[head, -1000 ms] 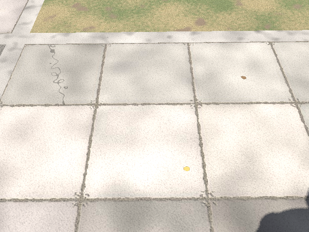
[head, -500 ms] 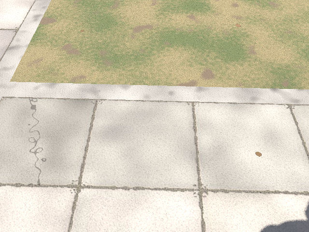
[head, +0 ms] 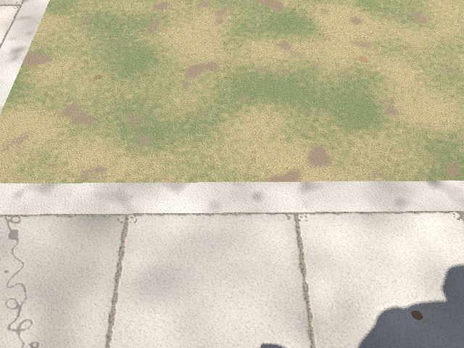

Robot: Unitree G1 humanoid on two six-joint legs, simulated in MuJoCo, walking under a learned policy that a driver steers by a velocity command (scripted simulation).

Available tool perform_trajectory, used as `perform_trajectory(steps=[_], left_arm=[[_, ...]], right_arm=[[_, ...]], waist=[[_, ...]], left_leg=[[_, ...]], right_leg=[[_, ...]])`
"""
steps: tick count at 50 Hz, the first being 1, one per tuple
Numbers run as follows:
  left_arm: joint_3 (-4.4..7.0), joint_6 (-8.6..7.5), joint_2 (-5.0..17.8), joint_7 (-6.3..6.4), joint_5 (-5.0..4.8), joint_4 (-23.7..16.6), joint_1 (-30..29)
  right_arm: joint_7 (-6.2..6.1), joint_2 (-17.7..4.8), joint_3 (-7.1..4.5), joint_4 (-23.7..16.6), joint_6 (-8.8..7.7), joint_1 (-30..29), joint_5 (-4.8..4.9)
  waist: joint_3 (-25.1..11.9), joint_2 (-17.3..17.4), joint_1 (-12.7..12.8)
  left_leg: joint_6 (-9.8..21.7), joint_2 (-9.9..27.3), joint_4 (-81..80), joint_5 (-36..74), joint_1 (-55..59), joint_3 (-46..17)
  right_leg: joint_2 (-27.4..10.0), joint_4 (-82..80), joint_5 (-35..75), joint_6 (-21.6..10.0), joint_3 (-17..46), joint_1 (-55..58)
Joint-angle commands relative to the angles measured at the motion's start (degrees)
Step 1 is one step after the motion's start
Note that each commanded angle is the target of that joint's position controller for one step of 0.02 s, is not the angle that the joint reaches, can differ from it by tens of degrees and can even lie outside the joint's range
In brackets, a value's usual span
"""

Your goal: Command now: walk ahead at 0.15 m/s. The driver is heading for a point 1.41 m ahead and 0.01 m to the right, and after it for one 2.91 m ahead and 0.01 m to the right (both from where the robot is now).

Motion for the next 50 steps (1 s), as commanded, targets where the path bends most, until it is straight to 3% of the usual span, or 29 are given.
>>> perform_trajectory(steps=[1, 3, 5, 8, 9, 10, 11, 12, 13, 17, 23, 33, 50], left_arm=[[0.42, 1.44, 1.9, 0.83, 0.33, 1.1, 11.1], [0.84, 2.21, 3.1, 0.89, 0.03, 0.6, 7.6], [1.17, 2.68, 3.8, 0.97, 0.02, 0.0, 4.3], [1.43, 2.26, 4.0, 0.87, 1.23, 0.1, 2.7], [1.61, 2.01, 5.4, 0.91, 1.68, 0.0, 3.2], [2.45, 2.05, 9.4, 1.05, 1.07, 0.1, 2.1], [2.5, 1.96, 7.6, 0.66, 0.59, 1.4, 2.7], [1.95, 1.63, 4.9, 0.35, 0.7, 1.7, 2.5], [1.67, 1.29, 4.1, 0.2, 0.95, 1.9, 1.6], [1.72, 0.14, 4.3, 0.15, 0.41, 3.2, 2.2], [1.64, 0.36, 4.2, 0.31, 0.18, 5.2, 3.6], [1.54, 1.25, 3.1, 0.47, 0.21, 7.5, 3.8], [1.27, 1.79, 1.7, 0.69, 0.33, 10.7, 4.5]], right_arm=[[-0.92, -7.5, -1.7, -3.0, -0.29, -3.4, 0.12], [-1.45, -8.2, -1.89, -2.3, 0.64, -2.9, 0.55], [-1.88, -7.8, -1.82, -1.7, 1.46, -2.7, 0.76], [-2.3, -5.7, -1.12, -0.6, 2.31, -1.0, 1.77], [-2.35, -4.8, -0.8, -0.1, 2.26, 0.9, 1.46], [-2.33, -5.2, -1.2, 0.4, 2.09, 5.1, 1.29], [-2.67, -5.0, -1.24, 0.6, 2.41, 4.1, 1.29], [-2.96, -5.5, -1.4, 0.4, 2.82, 2.2, 1.36], [-3.24, -5.0, -1.4, 0.4, 3.24, 1.5, 1.49], [-3.36, -5.3, -1.66, 1.2, 3.65, 1.5, 1.42], [-3.53, -5.0, -1.95, 2.5, 4.21, 1.1, 1.92], [-4.16, -4.7, -2.29, 4.7, 5.08, 1.2, 2.08], [-4.51, -3.4, -2.25, 7.6, 5.0, 2.2, 2.03]], waist=[[-13.2, 6.0, 4.4], [-12.4, 6.2, 3.2], [-9.4, 6.6, 2.3], [-5.7, 5.3, 2.6], [-5.6, 3.5, 2.0], [-5.0, -2.0, -1.5], [-4.8, -4.7, -0.7], [-3.8, -4.0, 0.0], [-3.8, -3.9, -0.2], [-5.9, -2.1, 0.3], [-6.5, 0.3, 1.0], [-4.6, 1.5, 1.2], [-1.8, 1.6, 1.4]], left_leg=[[9.0, 15.2, -6.1, 32.7, -0.4, -7.4], [8.0, 15.3, -7.9, 16.3, -0.7, -8.5], [7.1, 15.2, -9.3, -1.0, -1.8, -10.4], [2.5, 12.4, -7.2, -18.1, -2.8, -11.5], [0.4, 10.7, -4.9, -20.0, -3.6, -11.0], [-1.3, 6.9, -3.4, -20.2, -4.9, -8.1], [-2.5, 5.0, -1.9, -17.2, -0.4, -4.5], [-3.0, 5.1, -0.4, -14.7, 2.5, -4.0], [-2.8, 5.5, 0.6, -12.6, 4.1, -3.9], [-2.2, 6.2, 2.6, -5.4, 6.0, -4.2], [-2.5, 6.5, 4.5, 0.3, 7.7, -4.2], [-2.8, 6.9, 4.4, 0.5, 8.1, -4.6], [-3.4, 7.0, 1.6, -6.2, 7.2, -4.8]], right_leg=[[-0.7, -9.9, 8.5, 0.1, -1.6, 15.0], [-0.6, -14.1, 12.0, -0.1, -1.6, 15.9], [-0.4, -18.9, 12.1, -0.7, -1.7, 16.1], [-0.1, -31.5, 16.1, -2.7, -2.4, 19.9], [-3.1, -32.9, 19.5, -3.9, 0.4, 21.9], [-4.6, -31.7, 19.8, -5.7, 1.5, 21.8], [-2.9, -33.5, 9.6, -5.9, 0.9, 16.2], [-1.8, -35.0, 5.5, -5.0, 0.7, 13.0], [-1.5, -35.4, 6.5, -4.1, 0.3, 11.9], [-0.6, -32.8, 16.5, -3.7, -0.9, 15.3], [0.2, -30.6, 22.4, -4.3, -1.7, 17.3], [1.3, -30.6, 21.6, -4.3, -2.7, 17.8], [2.2, -33.1, 14.8, -3.6, -3.5, 17.8]])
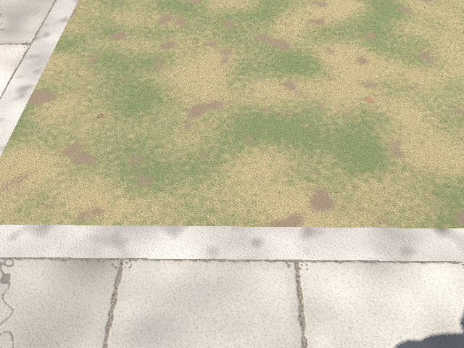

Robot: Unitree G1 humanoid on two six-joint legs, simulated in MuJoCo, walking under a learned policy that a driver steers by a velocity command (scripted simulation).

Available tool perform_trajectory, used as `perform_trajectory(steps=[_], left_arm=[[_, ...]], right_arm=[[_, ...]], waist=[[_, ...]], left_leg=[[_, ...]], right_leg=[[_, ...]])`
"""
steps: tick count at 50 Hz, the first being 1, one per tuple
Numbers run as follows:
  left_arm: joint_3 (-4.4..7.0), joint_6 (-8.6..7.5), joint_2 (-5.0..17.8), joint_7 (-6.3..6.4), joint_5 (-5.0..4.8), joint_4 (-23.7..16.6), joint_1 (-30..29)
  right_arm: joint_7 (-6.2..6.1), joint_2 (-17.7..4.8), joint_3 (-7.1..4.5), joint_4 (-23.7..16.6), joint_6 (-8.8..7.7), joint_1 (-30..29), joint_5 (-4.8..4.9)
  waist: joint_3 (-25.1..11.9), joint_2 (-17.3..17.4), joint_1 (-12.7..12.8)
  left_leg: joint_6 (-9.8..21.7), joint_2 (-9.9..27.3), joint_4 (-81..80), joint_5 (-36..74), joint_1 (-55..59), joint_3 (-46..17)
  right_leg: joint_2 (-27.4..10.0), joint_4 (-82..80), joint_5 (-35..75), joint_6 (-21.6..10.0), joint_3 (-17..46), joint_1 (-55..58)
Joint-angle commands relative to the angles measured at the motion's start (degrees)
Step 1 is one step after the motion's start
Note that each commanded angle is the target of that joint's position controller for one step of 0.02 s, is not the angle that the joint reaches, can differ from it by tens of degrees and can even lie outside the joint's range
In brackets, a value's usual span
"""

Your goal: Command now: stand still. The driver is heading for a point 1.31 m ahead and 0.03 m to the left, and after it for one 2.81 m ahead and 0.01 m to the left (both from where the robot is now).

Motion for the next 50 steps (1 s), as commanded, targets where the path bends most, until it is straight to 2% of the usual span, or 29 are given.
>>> perform_trajectory(steps=[1, 16, 17, 18, 19, 20, 21, 22, 23, 24, 25, 27, 28, 29, 30, 31, 32, 33, 34, 35, 36, 37, 38, 41, 43, 45, 48, 50], left_arm=[[0.77, -0.36, 5.2, 0.18, 0.01, -0.9, 1.9], [0.19, -0.52, 4.1, 0.21, -0.06, 1.0, 4.6], [0.27, -0.41, 3.9, 0.29, -0.34, 1.9, 6.7], [0.8, -0.45, 5.2, 0.33, -0.95, 1.6, 7.0], [1.05, -1.03, 6.0, 0.2, -1.21, 0.2, 5.2], [0.69, -2.27, 4.4, -0.13, -1.76, -2.1, 1.4], [0.08, -3.6, 1.7, -0.8, -2.3, -3.9, -1.5], [0.55, -4.42, 3.2, -1.39, -1.93, -4.8, -3.6], [0.96, -5.03, 4.0, -1.78, -1.85, -5.9, -4.6], [1.01, -5.49, 3.6, -2.0, -1.94, -6.1, -3.1], [1.04, -5.87, 3.7, -2.06, -2.09, -6.1, -1.7], [1.26, -6.47, 3.3, -1.79, -2.2, -5.1, 1.0], [1.09, -4.68, 2.4, -3.94, 2.37, -5.6, 4.3], [1.32, -3.78, 1.4, -4.11, 2.26, -3.9, 9.7], [1.68, -3.42, 2.1, -3.63, 1.7, -2.0, 15.4], [2.2, -4.12, 4.2, -3.0, 2.3, 0.0, 23.5], [2.34, -4.76, 9.1, -2.49, 3.65, -0.3, 28.6], [2.32, -4.34, 11.0, -2.09, 3.77, -1.5, 22.3], [2.37, -4.59, 10.8, -2.19, 2.74, -4.4, 14.1], [2.21, -5.23, 9.8, -2.64, 1.94, -5.9, 10.3], [2.05, -5.73, 9.3, -2.83, 1.58, -6.7, 9.1], [1.61, -6.28, 7.7, -2.68, 1.57, -6.5, 9.9], [1.28, -6.68, 6.4, -2.65, 1.52, -5.4, 12.1], [1.11, -7.17, 5.5, -2.77, 1.01, -3.8, 17.6], [1.06, -7.41, 5.5, -2.78, 0.9, -4.1, 18.4], [1.18, -7.71, 6.2, -2.56, 0.84, -4.1, 18.8], [1.28, -7.65, 7.3, -2.44, 0.72, -3.3, 19.5], [1.45, -7.33, 9.0, -2.39, 0.87, -2.9, 19.2]], right_arm=[[-0.18, -5.4, -0.88, -1.2, -0.44, 1.3, -0.01], [-0.25, -4.3, -0.56, 0.2, -0.55, 3.8, 0.05], [-0.37, -4.7, -0.85, 1.2, -0.37, 6.0, 0.33], [-0.43, -6.9, -1.69, 1.2, -0.29, 7.3, 1.15], [-0.35, -8.3, -2.16, 1.0, -0.78, 9.3, 1.64], [-0.14, -9.5, -2.59, 0.8, -1.87, 11.7, 2.06], [-0.02, -11.1, -3.32, 0.4, -2.97, 11.3, 2.17], [-0.02, -10.9, -3.57, 0.0, -3.82, 11.0, 1.56], [0.13, -9.5, -3.2, -1.4, -4.74, 9.2, 0.75], [0.41, -8.4, -2.79, -3.2, -5.37, 6.0, 0.82], [0.58, -8.2, -2.7, -4.6, -5.45, 3.9, 1.61], [0.54, -10.3, -3.19, -5.6, -5.22, 2.0, 2.68], [1.33, -10.9, -3.77, -4.2, -3.9, 3.4, -2.18], [1.41, -10.7, -4.13, -4.6, -3.06, 1.5, -2.64], [1.42, -10.0, -4.18, -5.3, -2.76, 0.5, -2.41], [1.7, -6.3, -3.24, -7.0, -3.24, -2.6, -2.58], [1.9, 0.8, -1.27, -11.6, -4.39, -8.0, -2.65], [2.97, 0.7, -1.02, -14.2, -4.91, -7.2, -2.21], [3.9, -2.5, -1.49, -15.0, -5.13, -8.8, -2.14], [4.73, -4.8, -1.96, -14.1, -5.21, -7.3, -2.67], [5.18, -5.3, -2.22, -12.9, -4.9, -4.7, -3.17], [5.68, -5.4, -2.28, -12.6, -4.24, -4.2, -3.43], [6.05, -4.9, -2.17, -13.0, -3.5, -5.1, -3.13], [6.01, -4.4, -1.79, -15.9, -2.37, -12.0, -2.5], [6.07, -3.9, -1.38, -18.0, -2.34, -16.6, -2.03], [6.27, -3.5, -0.92, -19.7, -2.33, -20.3, -1.5], [5.97, -3.9, -0.71, -21.3, -2.46, -22.5, -1.48], [5.04, -5.0, -1.05, -21.2, -2.59, -19.7, -1.63]], waist=[[-0.3, 0.0, 0.1], [0.7, 0.1, 0.0], [-2.0, 0.7, -0.1], [0.2, 1.6, -0.5], [3.6, 2.8, -1.7], [5.8, 6.1, -3.3], [6.2, 11.5, -3.2], [6.1, 10.7, -3.4], [5.0, 8.5, -2.5], [3.3, 7.1, -0.6], [2.1, 6.7, 0.5], [0.6, 8.9, 2.3], [-0.2, 8.3, 3.6], [1.3, 5.3, 6.7], [1.2, 1.1, 8.4], [-0.7, -8.7, 12.1], [-1.9, -20.0, 13.2], [0.5, -15.2, 7.8], [4.4, -6.9, 3.8], [2.7, -2.0, 2.0], [0.8, -2.0, 0.7], [1.2, -3.2, 0.5], [2.4, -4.1, 0.8], [5.8, -2.8, 2.4], [6.6, -3.1, 2.9], [7.4, -4.2, 3.4], [7.9, -4.6, 3.1], [4.3, -7.0, 0.9]], left_leg=[[1.6, 2.4, -6.0, 6.4, -0.5, -2.4], [1.6, 2.2, -7.0, 4.4, -0.8, -2.3], [2.4, 1.2, -7.1, -9.3, 0.3, -1.7], [4.1, 2.0, -7.7, -25.2, -1.6, -3.5], [6.5, 5.6, -10.4, -35.8, -2.6, -8.9], [9.4, 11.3, -15.1, -39.1, 0.0, -17.3], [12.3, 18.4, -21.1, -36.7, 1.5, -26.8], [14.1, 22.4, -23.8, -32.0, 0.5, -32.0], [13.9, 23.4, -23.9, -28.1, 0.8, -32.8], [12.4, 22.1, -23.0, -24.7, 1.5, -29.8], [10.3, 19.9, -23.0, -21.3, 1.0, -24.7], [7.5, 13.5, -22.3, -16.1, -5.3, -13.9], [8.7, 9.7, -19.8, -19.7, -7.9, -9.4], [8.9, 7.9, -14.8, -21.9, -13.2, -6.5], [8.7, 6.0, -7.5, -22.1, -19.8, -4.6], [7.4, 2.0, 11.8, -16.1, -30.0, -0.2], [6.2, -3.0, 32.2, -15.6, -41.8, -1.2], [7.2, 0.0, 39.3, -7.5, -48.7, -8.0], [6.5, 5.0, 42.1, 0.2, -50.5, -6.9], [5.1, 7.1, 40.3, 4.9, -46.2, -5.5], [3.6, 7.7, 38.3, 6.1, -41.4, -4.5], [2.3, 7.9, 37.8, 7.5, -39.0, -3.1], [1.5, 7.8, 37.5, 9.0, -38.8, -1.8], [0.6, 7.1, 31.0, 11.9, -41.1, 1.1], [0.5, 6.2, 22.7, 14.1, -38.1, 2.7], [1.4, 5.6, 15.0, 16.2, -33.4, 4.5], [4.6, 4.1, 7.6, 15.0, -28.6, 6.7], [7.4, -0.2, 5.3, 10.2, -19.7, 9.3]], right_leg=[[-1.2, -4.9, 7.6, -1.6, 0.8, -0.7], [-1.0, -5.8, 5.6, -1.5, 0.6, -1.5], [0.8, -4.3, -6.7, -2.1, -1.4, -1.1], [1.5, -2.3, -20.8, -3.3, -1.8, -4.8], [0.5, 0.0, -27.6, -4.3, -0.6, -11.3], [-0.3, 4.4, -23.4, -4.2, -1.1, -17.4], [0.0, 12.2, -9.8, -3.6, -4.2, -19.3], [-2.6, 19.4, -7.0, -4.2, -1.6, -21.0], [-4.3, 26.0, -8.9, -4.9, 0.6, -23.6], [-5.6, 27.5, -8.5, -5.5, 1.7, -24.6], [-6.0, 22.3, -7.9, -5.7, 1.1, -22.4], [-3.0, 9.5, -6.3, -4.8, -3.8, -8.9], [1.6, 3.5, -8.2, -3.6, -9.0, -1.1], [3.7, -2.1, -0.6, -2.4, -13.3, 7.0], [4.9, -3.9, -0.6, -1.7, -14.1, 15.9], [-3.0, -7.2, -7.2, -2.8, -2.2, 26.4], [-18.4, -16.5, -27.4, -5.8, 25.5, 26.6], [-25.1, -24.5, -40.2, -12.2, 43.7, 20.1], [-25.8, -24.4, -38.5, -12.9, 40.6, 15.8], [-21.7, -22.9, -30.5, -11.7, 32.0, 13.2], [-18.1, -23.6, -25.0, -10.5, 25.1, 11.2], [-15.6, -25.1, -20.7, -10.3, 20.5, 9.2], [-13.8, -26.2, -17.1, -10.3, 17.1, 8.6], [-11.4, -28.2, -6.1, -11.0, 10.3, 10.7], [-10.5, -29.4, 0.8, -11.1, 6.5, 10.8], [-11.1, -32.1, 7.3, -11.0, 3.8, 11.5], [-12.6, -31.8, 22.9, -10.7, -0.4, 17.8], [-13.1, -23.3, 52.3, -9.7, -3.6, 21.1]])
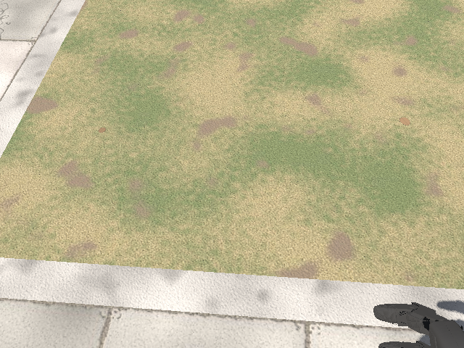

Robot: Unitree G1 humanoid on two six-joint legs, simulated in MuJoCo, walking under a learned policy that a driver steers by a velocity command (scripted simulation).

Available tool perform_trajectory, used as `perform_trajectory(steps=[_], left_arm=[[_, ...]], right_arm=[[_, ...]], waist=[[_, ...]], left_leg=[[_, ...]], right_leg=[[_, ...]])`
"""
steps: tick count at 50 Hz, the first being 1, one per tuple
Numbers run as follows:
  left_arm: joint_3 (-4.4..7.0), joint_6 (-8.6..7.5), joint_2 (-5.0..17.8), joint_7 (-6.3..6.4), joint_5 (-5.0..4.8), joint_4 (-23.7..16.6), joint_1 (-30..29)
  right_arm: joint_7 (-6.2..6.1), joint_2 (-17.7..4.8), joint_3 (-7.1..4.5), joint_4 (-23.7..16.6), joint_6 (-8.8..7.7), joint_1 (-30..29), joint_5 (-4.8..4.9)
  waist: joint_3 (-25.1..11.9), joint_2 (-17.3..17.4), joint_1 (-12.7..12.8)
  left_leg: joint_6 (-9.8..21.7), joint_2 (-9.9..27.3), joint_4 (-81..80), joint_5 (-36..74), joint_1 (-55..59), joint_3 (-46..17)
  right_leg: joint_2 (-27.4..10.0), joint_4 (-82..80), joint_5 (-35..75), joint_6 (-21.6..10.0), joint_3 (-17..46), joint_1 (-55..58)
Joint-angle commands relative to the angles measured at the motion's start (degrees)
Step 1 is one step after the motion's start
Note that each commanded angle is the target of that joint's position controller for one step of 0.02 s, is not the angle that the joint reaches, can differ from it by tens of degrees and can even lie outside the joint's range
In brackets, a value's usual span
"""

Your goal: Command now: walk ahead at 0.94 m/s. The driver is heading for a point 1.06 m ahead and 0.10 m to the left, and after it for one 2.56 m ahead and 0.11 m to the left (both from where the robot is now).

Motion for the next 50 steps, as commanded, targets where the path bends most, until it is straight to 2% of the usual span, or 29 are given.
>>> perform_trajectory(steps=[1, 2, 3, 4, 5, 6, 7, 8, 10, 11, 15, 17, 20, 23, 25, 27, 28, 29, 30, 31, 32, 35, 37, 39, 41, 43, 47, 48, 50], left_arm=[[2.02, -0.02, 11.7, 0.58, 0.46, -1.7, -1.1], [2.55, 0.7, 13.5, 1.0, 0.98, -1.6, -2.0], [2.87, 1.33, 14.2, 1.2, 0.9, -2.3, -4.5], [1.66, 1.45, 8.5, 0.32, -0.13, -4.1, -2.4], [0.75, -0.01, 3.4, -0.87, -1.91, -6.1, -0.3], [1.79, -0.49, 8.2, -0.61, -1.83, -7.9, -6.8], [1.92, -0.67, 8.9, -0.47, -1.65, -9.2, -11.9], [1.5, -0.68, 7.7, -0.7, -1.08, -9.5, -13.1], [0.74, 1.13, 4.5, -1.82, 1.15, -9.9, -11.6], [0.49, 2.02, 3.8, -2.37, 1.42, -10.5, -12.4], [-0.24, 3.34, 5.3, -3.23, 1.61, -16.0, -25.3], [-0.84, 2.87, 5.4, -3.52, 1.24, -18.4, -31.5], [-1.74, 2.54, 4.9, -3.96, 0.15, -20.4, -37.4], [-1.29, 2.37, 7.2, -2.98, 0.23, -20.9, -37.5], [-0.12, 2.45, 10.3, -1.88, 0.24, -19.2, -28.7], [2.2, 2.8, 14.7, -0.07, 0.59, -12.4, -6.1], [3.56, 3.01, 19.5, 0.88, 1.66, -10.8, 2.0], [4.29, 2.98, 21.2, -0.05, 2.46, -11.1, -2.6], [4.16, 2.9, 16.6, -1.03, 1.47, -11.9, -8.9], [3.15, 2.23, 12.3, -1.24, 1.1, -11.4, -11.9], [2.51, 1.73, 9.4, -1.35, 1.52, -10.3, -13.1], [1.16, 0.31, 6.9, -0.55, 0.5, -7.6, -12.2], [1.3, -0.62, 8.4, -0.77, -0.42, -6.8, -10.6], [1.4, -1.16, 9.5, -1.23, -0.42, -6.8, -8.9], [1.25, -1.83, 9.5, -1.47, -0.76, -6.8, -7.8], [1.19, -2.47, 10.8, -1.1, -1.21, -5.7, -4.5], [1.26, -1.14, 14.1, 1.3, 0.04, -6.2, -3.3], [1.55, -0.09, 15.4, 2.11, 0.81, -6.3, -3.3], [2.44, 1.95, 17.8, 3.04, 2.04, -8.2, -8.6]], right_arm=[[-1.37, -5.3, -1.36, -3.2, -0.88, 1.0, -0.05], [-2.1, -7.4, -2.34, -0.4, -1.09, 11.9, 0.02], [-2.86, -9.6, -3.56, 3.9, -1.38, 25.5, -0.13], [-3.61, -14.9, -5.06, 5.6, -1.87, 33.1, -1.94], [-2.77, -17.3, -5.76, 6.5, -2.03, 33.2, -1.69], [-2.14, -14.9, -5.38, 6.3, -2.09, 27.0, -1.12], [-2.19, -10.7, -4.4, 6.4, -2.69, 23.4, -0.9], [-2.19, -7.5, -3.59, 6.9, -3.28, 21.9, -0.87], [-2.64, -3.9, -2.13, 8.7, -4.08, 21.0, -0.43], [-2.81, -3.3, -1.82, 9.3, -4.54, 21.8, 0.07], [-2.71, -5.2, -1.61, 10.2, -5.7, 27.1, 1.02], [-2.47, -4.7, -1.22, 10.1, -6.15, 29.0, 1.46], [-3.11, -6.7, -1.13, 11.4, -6.85, 33.6, 2.3], [-3.78, -9.6, -1.17, 12.0, -6.37, 35.2, 1.62], [-4.9, -12.6, -1.81, 12.3, -4.96, 34.4, -0.08], [-5.65, -13.5, -2.43, 11.6, -3.3, 30.2, -1.03], [-5.05, -7.9, -1.44, 9.7, -3.61, 29.7, -1.22], [-3.34, -1.3, -0.14, 7.5, -4.97, 38.6, 3.33], [-4.06, -6.6, -0.74, 6.8, -5.21, 31.9, 2.75], [-4.01, -7.2, -0.89, 5.3, -5.36, 25.2, 2.39], [-3.79, -5.9, -0.49, 4.8, -5.23, 23.5, 1.8], [-1.83, -2.2, 0.57, 3.5, -2.63, 23.4, -0.69], [-1.12, -2.7, 0.9, 0.8, -1.86, 17.4, -1.11], [-0.78, -3.5, 1.33, -2.1, -1.97, 10.3, -0.69], [-0.2, -3.1, 1.97, -3.2, -2.48, 6.1, 0.34], [0.21, -2.6, 2.45, -4.4, -2.67, 2.1, 1.07], [-0.34, -6.5, 1.45, -2.8, -2.72, 4.7, 0.43], [-0.67, -7.8, 0.93, -1.7, -2.6, 9.4, 0.3], [-1.44, -12.0, -1.29, 4.6, -2.28, 31.1, 0.5]], waist=[[2.1, -9.3, -7.1], [-3.3, -10.9, -12.0], [-9.5, -9.3, -18.5], [-17.0, -0.2, -18.0], [-23.5, 14.8, -12.7], [-15.4, 9.1, -11.7], [-7.0, 2.6, -10.4], [-3.1, -1.9, -8.4], [-0.3, 0.6, -3.5], [1.4, 1.4, -2.7], [8.8, 0.7, -4.3], [10.2, -0.5, -5.6], [10.5, 0.0, -7.4], [6.0, 2.8, -6.7], [-1.2, 6.9, -1.3], [-11.2, 7.0, 9.5], [-16.7, -1.6, 9.6], [-23.4, -20.1, -0.5], [-16.3, -8.2, 0.3], [-7.6, -1.9, -0.3], [-2.8, 3.3, -2.5], [2.1, -0.5, -7.7], [5.9, -1.2, -7.6], [8.4, -1.3, -6.2], [8.9, -0.4, -4.9], [9.2, -1.4, -3.4], [2.3, -6.6, -5.7], [-1.1, -8.0, -8.5], [-10.4, -9.2, -19.2]], left_leg=[[4.0, -6.5, -2.2, -6.3, 14.1, 4.0], [5.0, -8.4, -2.1, -9.8, 24.7, 3.4], [5.9, -7.5, -5.3, -9.2, 40.8, 1.7], [7.7, 5.6, -6.6, -29.8, 59.4, -14.8], [10.5, 17.9, -21.0, -51.8, 66.2, -49.7], [9.1, 15.9, -26.6, -49.1, 60.1, -51.4], [8.7, 15.1, -25.1, -38.4, 51.3, -40.6], [7.7, 13.0, -26.1, -29.9, 42.5, -33.6], [5.6, 8.9, -28.5, -26.1, 31.1, -24.9], [5.4, 7.8, -30.2, -25.7, 28.5, -22.8], [5.8, 4.4, -36.0, -13.6, 26.4, -13.9], [5.2, 1.9, -37.1, -3.2, 25.4, -9.2], [3.8, 3.5, -41.1, 15.7, 30.6, -6.3], [1.9, 5.0, -34.2, 46.1, 46.2, -3.7], [1.3, 7.3, -19.4, 63.4, 52.2, -3.6], [1.5, 6.4, 10.1, 54.7, 44.6, -2.4], [2.4, 0.8, 32.6, 18.7, 29.7, -3.3], [0.3, -9.7, 51.2, -23.5, 6.0, -10.6], [2.3, -4.5, 51.2, -17.8, -0.7, -13.0], [2.3, -2.1, 47.6, -12.9, -1.7, -12.1], [2.1, 0.0, 43.7, -11.7, 0.6, -12.1], [-0.1, 3.4, 36.5, -11.6, 5.5, -12.1], [-1.6, 5.1, 31.0, -8.6, 0.9, -9.4], [-2.1, 4.8, 21.0, -1.3, -0.7, -6.0], [-1.2, 2.4, 8.9, 7.5, 5.1, -2.8], [0.8, 0.1, 1.5, 14.5, 8.8, -0.2], [3.6, -7.6, -3.2, 9.9, 12.1, 4.6], [4.4, -9.9, -2.9, 6.1, 16.8, 5.1], [7.5, -10.6, -4.6, 0.5, 36.0, 1.8]], right_leg=[[-14.1, 14.2, 68.8, -8.3, -0.5, -5.1], [-14.5, 26.6, 74.8, -7.7, -1.1, -6.5], [-12.2, 43.2, 68.1, -7.0, -2.2, -14.2], [-7.0, 64.9, 40.5, -6.6, -1.5, -33.6], [3.3, 81.7, -4.5, -5.7, 5.9, -50.0], [0.5, 85.5, -0.4, -7.8, 10.6, -57.2], [-2.8, 84.8, 4.5, -7.9, 8.5, -59.0], [-5.2, 80.8, 6.8, -7.9, 8.2, -56.3], [-7.6, 75.9, 7.5, -6.5, 8.5, -50.7], [-8.4, 74.5, 7.4, -5.7, 8.1, -51.0], [-9.9, 62.8, 16.1, -3.1, 2.9, -60.3], [-8.5, 50.2, 23.3, -2.6, 0.1, -56.3], [-5.0, 37.1, 31.1, -4.5, -4.0, -48.2], [0.3, 31.5, 27.6, -6.8, -6.5, -45.5], [4.2, 31.5, 18.2, -8.4, -5.4, -36.9], [2.4, 29.2, 11.8, -10.7, -2.2, -14.6], [-10.5, 33.4, -1.9, -11.5, 11.6, -1.1], [-23.1, 19.9, -14.7, -19.4, 49.3, 11.8], [-19.9, 15.0, -17.3, -18.1, 47.2, 6.5], [-18.1, 14.4, -9.8, -16.8, 36.8, -3.3], [-16.1, 12.7, -3.3, -15.5, 30.3, -12.1], [-10.8, 8.2, -0.5, -12.3, 19.5, -26.4], [-9.0, 4.6, 3.3, -12.0, 14.8, -29.0], [-6.4, 2.2, 14.3, -11.1, 8.0, -29.4], [-4.2, 1.0, 26.9, -8.1, 0.7, -30.3], [-6.2, -2.2, 36.9, -6.0, -2.1, -25.8], [-9.0, 9.1, 75.4, -1.8, -7.5, -6.5], [-10.1, 17.8, 83.6, -1.2, -8.0, -4.3], [-11.4, 47.1, 84.6, -1.4, -7.7, -8.7]])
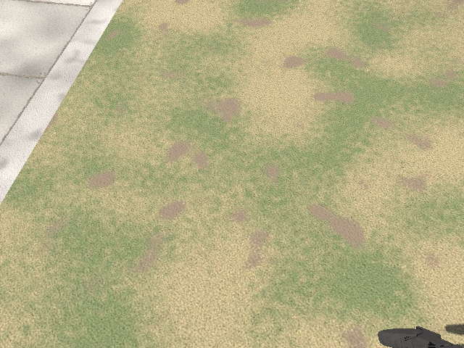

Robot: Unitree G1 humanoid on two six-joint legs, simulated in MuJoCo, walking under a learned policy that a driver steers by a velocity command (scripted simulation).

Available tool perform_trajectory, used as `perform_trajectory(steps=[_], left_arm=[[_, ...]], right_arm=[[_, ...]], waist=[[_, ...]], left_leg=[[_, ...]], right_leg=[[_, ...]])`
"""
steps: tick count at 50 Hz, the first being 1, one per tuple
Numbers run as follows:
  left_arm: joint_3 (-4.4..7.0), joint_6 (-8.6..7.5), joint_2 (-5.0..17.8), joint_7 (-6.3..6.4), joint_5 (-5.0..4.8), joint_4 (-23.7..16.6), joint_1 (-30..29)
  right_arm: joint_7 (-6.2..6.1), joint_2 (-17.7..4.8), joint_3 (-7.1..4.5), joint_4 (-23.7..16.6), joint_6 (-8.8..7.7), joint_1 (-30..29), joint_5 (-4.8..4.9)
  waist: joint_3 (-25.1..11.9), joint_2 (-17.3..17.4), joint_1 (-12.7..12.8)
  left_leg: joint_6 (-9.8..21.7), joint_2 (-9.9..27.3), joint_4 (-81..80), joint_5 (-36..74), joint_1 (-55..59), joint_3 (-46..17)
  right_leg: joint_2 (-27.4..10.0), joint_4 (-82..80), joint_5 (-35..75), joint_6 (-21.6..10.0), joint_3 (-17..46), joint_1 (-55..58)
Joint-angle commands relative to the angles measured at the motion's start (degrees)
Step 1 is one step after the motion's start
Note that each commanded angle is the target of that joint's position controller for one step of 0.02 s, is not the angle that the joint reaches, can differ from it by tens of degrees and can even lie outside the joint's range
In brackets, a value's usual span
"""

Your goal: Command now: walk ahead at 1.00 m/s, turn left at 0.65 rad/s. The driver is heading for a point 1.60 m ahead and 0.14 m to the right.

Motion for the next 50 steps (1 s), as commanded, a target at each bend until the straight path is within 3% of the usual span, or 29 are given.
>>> perform_trajectory(steps=[1, 2, 3, 4, 5, 8, 11, 14, 17, 19, 21, 23, 24, 25, 26, 28, 30, 31, 35, 39, 41, 42, 43, 44, 45, 46, 47, 48, 50], left_arm=[[3.2, 1.1, 14.1, 1.29, 1.3, -5.7, -7.9], [1.23, -0.44, 4.6, -0.64, -0.34, -10.6, -3.8], [0.58, -1.66, 7.1, -0.68, -1.33, -13.8, -7.6], [0.36, -2.53, 8.6, -0.71, -0.82, -15.2, -13.4], [0.16, -2.95, 8.2, -0.97, -0.36, -15.8, -14.8], [-1.03, 0.61, 5.1, -1.96, 2.31, -15.6, -12.6], [-1.83, 2.21, 4.4, -3.27, 1.35, -19.3, -21.2], [-2.63, 1.88, 3.1, -4.09, -0.47, -21.5, -29.5], [-2.49, 1.58, 3.6, -4.35, -1.7, -21.1, -31.6], [-1.83, 1.34, 5.9, -4.33, -1.11, -20.4, -30.8], [-0.37, 1.55, 9.5, -4.09, -0.92, -17.5, -22.5], [2.02, 2.25, 13.8, -3.18, -1.12, -9.6, 2.5], [3.47, 2.89, 15.9, -2.44, -1.14, -6.9, 10.7], [4.4, 3.34, 19.8, -2.23, 0.32, -7.6, 4.5], [4.74, 3.77, 17.0, -2.33, -0.64, -10.1, -0.1], [3.38, 3.85, 10.1, -1.8, -1.01, -10.0, -5.0], [2.85, 2.73, 9.8, -1.15, -1.23, -9.7, -6.5], [2.74, 2.06, 10.1, -1.39, -1.42, -9.8, -7.0], [4.21, 0.57, 13.0, -1.99, -2.0, -11.4, -7.4], [5.43, 0.97, 14.7, -2.55, -2.72, -11.0, -2.2], [5.8, 1.37, 15.6, -1.84, -2.27, -11.2, -1.8], [6.1, 1.4, 17.3, -1.83, -1.76, -11.4, -2.5], [6.22, 1.13, 18.0, -2.03, -1.69, -12.3, -5.7], [4.65, 0.38, 12.4, -2.02, -1.62, -14.4, -7.9], [2.21, 0.5, 3.8, -1.86, -4.66, -17.7, -0.5], [2.06, 1.61, 8.7, -1.28, -2.91, -17.4, -4.9], [2.67, 2.28, 11.0, -1.55, -1.59, -17.3, -11.3], [2.73, 2.71, 10.7, -2.33, -0.92, -17.6, -14.0], [2.05, 3.83, 7.4, -4.12, 0.35, -19.3, -15.9]], right_arm=[[-1.77, -12.9, -5.73, 6.6, 0.91, 34.1, -0.17], [-2.19, -19.0, -7.62, 6.0, 2.04, 28.4, -1.37], [-2.14, -18.7, -8.29, 4.8, 2.38, 27.2, -0.38], [-2.59, -15.0, -7.81, 4.8, 2.14, 25.3, -0.07], [-2.72, -11.3, -7.04, 5.7, 2.08, 23.9, 0.11], [-3.62, -6.0, -4.81, 5.8, 0.09, 20.8, 0.58], [-2.73, -8.6, -5.12, 6.2, -2.37, 23.1, 1.11], [-1.77, -7.2, -4.66, 6.8, -3.62, 27.3, 1.7], [-2.49, -9.0, -4.54, 8.1, -4.13, 30.6, 1.02], [-4.01, -10.5, -4.53, 8.3, -3.82, 30.4, 0.2], [-5.83, -12.7, -4.99, 7.8, -2.55, 28.4, -1.11], [-6.81, -14.5, -5.59, 5.1, -1.06, 19.5, -2.04], [-6.42, -12.6, -5.31, 3.1, -1.39, 14.2, -1.96], [-4.96, -4.0, -3.04, -1.4, -2.69, 21.2, 0.63], [-4.71, -6.8, -2.07, -3.4, -3.64, 19.3, 0.34], [-3.53, -8.3, -1.78, -4.6, -4.55, 13.3, -1.37], [-2.93, -6.8, -1.02, -6.0, -2.02, 13.3, -3.53], [-2.73, -6.0, -0.55, -7.0, -0.71, 12.8, -3.76], [-1.51, -4.5, 0.97, -12.7, -0.18, 0.8, -1.68], [-2.1, -5.7, 0.6, -14.0, -0.4, -3.3, -0.4], [-2.91, -8.2, -0.47, -13.5, -0.88, -0.4, -0.64], [-3.56, -10.7, -1.66, -11.9, -1.26, 5.9, -0.42], [-4.37, -12.8, -2.8, -9.5, -1.69, 16.4, -0.53], [-5.66, -17.3, -4.66, -7.7, -1.78, 30.1, -1.93], [-5.3, -21.8, -5.78, -7.5, -1.33, 28.0, -4.08], [-4.93, -17.9, -6.12, -7.8, -0.53, 23.7, -2.75], [-4.71, -11.9, -4.79, -8.0, -0.45, 19.8, -2.15], [-4.39, -9.5, -4.21, -6.8, -0.39, 18.8, -2.23], [-4.2, -7.0, -3.44, -3.0, -1.05, 21.9, -1.97]], waist=[[-14.3, -7.0, -20.0], [-15.4, 15.9, -8.4], [-22.1, 8.3, -10.3], [-13.7, -0.8, -10.1], [-7.0, -5.9, -6.8], [-1.1, -6.8, 0.1], [4.1, -2.5, -2.0], [5.3, -1.1, -6.6], [2.8, 1.0, -8.2], [0.8, 3.9, -6.4], [-4.7, 6.3, -0.6], [-12.3, 6.0, 12.4], [-12.9, -2.0, 15.6], [-17.4, -20.3, 2.8], [-21.8, -8.2, 5.1], [-5.6, 5.8, -0.3], [0.7, 6.0, -5.2], [2.6, 4.4, -6.4], [5.1, -0.6, -3.6], [0.7, -3.8, 1.6], [-3.0, -4.1, 0.3], [-8.1, -3.7, -3.1], [-13.7, -3.4, -9.6], [-22.4, 1.7, -15.0], [-30.6, 21.1, -7.9], [-24.7, 15.2, -8.2], [-14.6, 7.5, -9.1], [-9.3, 2.6, -8.4], [-4.5, 5.2, -6.0]], left_leg=[[5.0, -0.2, 0.8, -12.7, 40.6, -7.2], [15.2, 15.0, -0.4, -7.3, 59.7, -37.4], [19.8, 18.6, -11.5, -18.8, 64.6, -54.5], [16.4, 17.4, -16.1, -21.3, 57.0, -51.0], [13.3, 15.3, -18.3, -18.4, 46.1, -45.8], [8.9, 9.2, -20.4, -10.2, 26.2, -32.2], [5.0, 5.6, -26.0, 1.1, 17.5, -22.1], [-2.0, 2.9, -28.5, 16.6, 19.0, -13.4], [-5.9, 5.6, -30.1, 32.9, 32.5, -9.0], [-7.9, 8.1, -24.6, 52.1, 41.2, -5.9], [-9.7, 10.5, -12.0, 64.2, 45.1, -4.3], [-10.9, 10.9, 20.3, 64.8, 35.7, -2.4], [-10.0, 3.2, 46.9, 19.5, 19.6, -2.2], [-13.5, -4.0, 67.4, -33.4, -10.0, -9.2], [-11.6, -0.3, 66.8, -28.3, -16.8, -16.8], [-9.6, 5.2, 52.3, -20.3, -12.1, -16.0], [-11.2, 7.5, 45.8, -22.2, -6.0, -14.9], [-12.0, 8.6, 40.5, -23.3, -3.6, -13.6], [-13.6, 8.3, 13.6, -5.3, 9.2, -8.3], [-12.0, 4.7, 0.9, 3.7, 12.9, -8.0], [-11.2, 2.6, -4.1, -1.9, 17.3, -8.9], [-10.5, 1.4, -4.2, -7.2, 24.3, -8.9], [-9.6, 4.2, -3.3, -9.9, 37.2, -10.5], [-7.9, 16.1, -2.2, -28.8, 51.7, -21.3], [-1.7, 33.5, -12.5, -40.3, 64.3, -53.7], [-1.2, 31.0, -16.0, -49.7, 58.5, -57.5], [-2.7, 27.1, -15.8, -43.6, 50.1, -45.1], [-3.4, 24.5, -15.8, -31.5, 43.4, -35.9], [-4.4, 20.3, -17.2, -17.2, 35.2, -25.2]], right_leg=[[-10.6, 55.8, 66.7, -1.5, -1.0, -22.1], [0.8, 79.5, -1.6, 2.6, 3.6, -54.2], [0.0, 84.5, -0.9, 1.3, 14.7, -65.2], [-3.9, 78.5, 4.1, -0.1, 16.6, -67.4], [-6.1, 71.3, 6.3, -0.6, 15.9, -64.6], [-10.3, 61.8, 5.3, 1.4, 14.0, -55.2], [-12.0, 48.1, 13.4, 1.6, 8.5, -54.0], [-9.9, 30.6, 30.7, -1.8, 3.9, -49.2], [-5.1, 22.5, 37.6, -5.3, 1.5, -48.3], [-1.3, 20.3, 34.1, -6.7, 0.3, -47.4], [3.0, 19.9, 28.9, -7.6, 0.0, -39.1], [2.1, 18.2, 25.6, -11.0, 3.9, -17.6], [-3.4, 21.0, 20.3, -14.2, 11.4, -6.1], [-17.9, 19.8, 25.9, -25.9, 42.5, 12.4], [-21.2, 7.8, 5.8, -29.3, 56.3, 11.7], [-16.6, -0.2, 1.5, -22.4, 47.5, -12.7], [-11.0, -2.1, 7.6, -19.9, 39.4, -29.3], [-8.7, -3.4, 7.9, -19.3, 36.4, -35.9], [-2.0, -6.4, 20.5, -15.9, 28.6, -48.4], [-3.6, -1.4, 36.0, -11.8, 30.4, -33.2], [-4.2, 7.7, 47.2, -9.4, 31.6, -25.2], [-4.0, 17.2, 52.8, -8.2, 31.1, -23.3], [-2.2, 30.4, 49.2, -6.9, 30.2, -28.7], [0.2, 49.1, 32.1, -6.8, 26.1, -37.6], [5.5, 66.2, -6.8, -4.8, 19.4, -55.8], [-0.4, 70.3, -0.9, -6.0, 16.8, -63.6], [-3.2, 67.8, 5.0, -5.8, 15.4, -65.3], [-5.0, 65.4, 7.3, -5.3, 14.8, -64.2], [-6.8, 63.2, 7.4, -4.7, 15.2, -62.0]])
